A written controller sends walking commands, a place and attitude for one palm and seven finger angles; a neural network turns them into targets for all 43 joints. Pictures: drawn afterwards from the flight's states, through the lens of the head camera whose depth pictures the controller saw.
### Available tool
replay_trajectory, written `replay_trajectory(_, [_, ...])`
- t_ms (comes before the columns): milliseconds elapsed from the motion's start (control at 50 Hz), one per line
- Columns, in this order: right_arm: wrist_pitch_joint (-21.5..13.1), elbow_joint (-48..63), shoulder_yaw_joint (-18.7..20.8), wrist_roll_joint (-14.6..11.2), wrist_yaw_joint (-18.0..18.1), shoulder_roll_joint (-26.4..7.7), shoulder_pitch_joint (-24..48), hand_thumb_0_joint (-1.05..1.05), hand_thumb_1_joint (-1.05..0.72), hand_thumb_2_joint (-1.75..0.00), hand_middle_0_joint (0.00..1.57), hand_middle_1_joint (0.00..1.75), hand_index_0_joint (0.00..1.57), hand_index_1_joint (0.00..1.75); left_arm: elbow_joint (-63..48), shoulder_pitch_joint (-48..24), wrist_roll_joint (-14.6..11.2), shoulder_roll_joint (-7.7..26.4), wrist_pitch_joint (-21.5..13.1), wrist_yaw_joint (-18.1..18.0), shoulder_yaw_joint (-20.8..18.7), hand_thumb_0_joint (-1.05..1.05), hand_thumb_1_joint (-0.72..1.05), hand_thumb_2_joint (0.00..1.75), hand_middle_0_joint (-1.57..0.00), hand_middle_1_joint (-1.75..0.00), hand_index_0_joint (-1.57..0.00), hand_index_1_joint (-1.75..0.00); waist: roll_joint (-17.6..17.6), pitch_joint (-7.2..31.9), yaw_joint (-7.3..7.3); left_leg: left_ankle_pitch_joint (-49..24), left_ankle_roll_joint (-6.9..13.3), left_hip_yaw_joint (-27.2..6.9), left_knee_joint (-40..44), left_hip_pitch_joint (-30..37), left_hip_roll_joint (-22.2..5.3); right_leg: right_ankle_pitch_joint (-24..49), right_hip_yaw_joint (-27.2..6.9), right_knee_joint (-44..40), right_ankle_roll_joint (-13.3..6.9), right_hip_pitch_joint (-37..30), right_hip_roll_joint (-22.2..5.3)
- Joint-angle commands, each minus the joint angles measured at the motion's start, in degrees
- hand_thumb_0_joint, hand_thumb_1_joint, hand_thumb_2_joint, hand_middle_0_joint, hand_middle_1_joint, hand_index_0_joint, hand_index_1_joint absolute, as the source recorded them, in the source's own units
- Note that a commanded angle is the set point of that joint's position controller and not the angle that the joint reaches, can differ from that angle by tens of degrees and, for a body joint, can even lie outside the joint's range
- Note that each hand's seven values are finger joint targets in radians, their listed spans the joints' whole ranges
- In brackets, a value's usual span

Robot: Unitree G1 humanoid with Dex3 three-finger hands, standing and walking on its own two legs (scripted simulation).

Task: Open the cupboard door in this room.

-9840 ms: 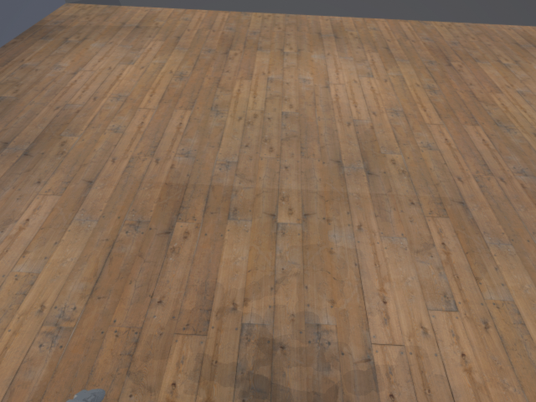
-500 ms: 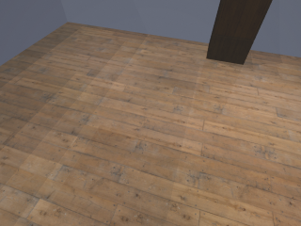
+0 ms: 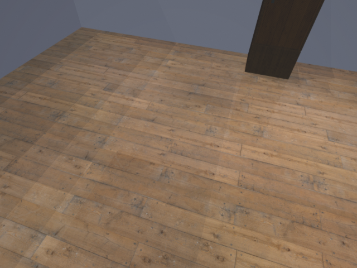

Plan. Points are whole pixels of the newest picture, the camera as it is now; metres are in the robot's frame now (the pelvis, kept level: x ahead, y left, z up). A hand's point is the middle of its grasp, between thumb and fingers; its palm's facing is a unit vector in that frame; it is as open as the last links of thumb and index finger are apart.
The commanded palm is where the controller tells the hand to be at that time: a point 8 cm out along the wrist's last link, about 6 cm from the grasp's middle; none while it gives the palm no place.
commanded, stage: stand and wait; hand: left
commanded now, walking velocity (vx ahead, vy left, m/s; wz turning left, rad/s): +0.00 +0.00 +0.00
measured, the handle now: out of the picture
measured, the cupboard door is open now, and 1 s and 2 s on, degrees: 0 0 0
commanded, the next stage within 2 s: turn or walk to find it in 0.48 s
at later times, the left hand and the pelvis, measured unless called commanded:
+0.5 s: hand out of the picture +0.06 +0.24 -0.16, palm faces +0.00 -0.95 -0.31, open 7.4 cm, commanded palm none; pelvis +0.00 +0.01 +0.00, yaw +0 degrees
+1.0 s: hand out of the picture +0.01 +0.20 -0.18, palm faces +0.11 -0.97 -0.23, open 7.4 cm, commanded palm none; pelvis +0.00 +0.00 -0.01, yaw +6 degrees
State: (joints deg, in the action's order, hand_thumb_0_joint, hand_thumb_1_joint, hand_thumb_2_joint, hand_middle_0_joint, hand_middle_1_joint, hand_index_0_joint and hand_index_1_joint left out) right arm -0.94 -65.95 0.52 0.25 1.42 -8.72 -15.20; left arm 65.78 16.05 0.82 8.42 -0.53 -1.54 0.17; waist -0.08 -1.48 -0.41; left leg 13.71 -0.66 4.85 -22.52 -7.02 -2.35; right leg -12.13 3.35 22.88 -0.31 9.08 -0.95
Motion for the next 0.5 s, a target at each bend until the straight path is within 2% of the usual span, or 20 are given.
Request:
replay_trajectory(0, [-0.8,1.7,1.5,0.2,0.6,-8.1,-2.8,0.00,-0.90,-0.90,0.20,0.30,0.20,0.30,-2.3,1.7,-0.1,8.5,-1.1,-0.3,-1.4,0.00,0.90,0.90,-0.20,-0.30,-0.20,-0.30,0.1,-2.8,0.51,-5.2,1.8,-5.3,4.7,-1.4,-5.0,4.8,-5.9,-5.0,-1.0,2.7,-6.0])
replay_trajectory(140, [-1.1,2.6,2.0,0.2,0.4,-11.6,0.2,0.00,-0.90,-0.90,0.20,0.30,0.20,0.30,-2.9,-1.0,-0.1,11.6,-1.4,-0.1,-2.0,0.00,0.90,0.90,-0.20,-0.30,-0.20,-0.30,0.8,-1.3,0.35,-6.4,2.0,-6.0,5.1,-0.5,-5.4,6.4,-5.7,-5.0,-1.3,1.2,-6.3])
replay_trajectory(200, [-1.1,3.0,2.0,0.3,0.3,-13.2,1.7,0.00,-0.90,-0.90,0.20,0.30,0.20,0.30,-3.2,-2.7,-0.1,13.3,-1.4,0.2,-2.2,0.00,0.90,0.90,-0.20,-0.30,-0.20,-0.30,0.2,-2.1,0.38,-5.6,2.0,-6.3,5.9,-0.9,-5.6,5.7,-5.9,-5.5,-1.3,1.2,-6.4])
replay_trajectory(320, [-1.4,3.9,2.2,0.3,0.0,-16.9,4.8,0.00,-0.90,-0.90,0.20,0.30,0.20,0.30,-4.0,-5.7,-0.1,16.8,-1.6,0.6,-2.5,0.00,0.90,0.90,-0.20,-0.30,-0.20,-0.30,0.3,0.4,0.22,-7.5,2.0,-6.7,6.4,0.7,-6.0,8.0,-6.0,-5.8,-1.4,-0.5,-7.0])
replay_trajectory(480, [-1.3,4.8,2.0,0.4,-0.6,-20.6,8.8,0.00,-0.90,-0.90,0.20,0.30,0.20,0.30,-4.7,-9.8,-0.1,20.7,-1.6,1.0,-2.5,0.00,0.90,0.90,-0.20,-0.30,-0.20,-0.30,0.1,1.1,0.20,-8.7,1.8,-7.5,7.6,1.0,-6.2,8.7,-5.8,-6.8,-0.9,-2.1,-7.5])
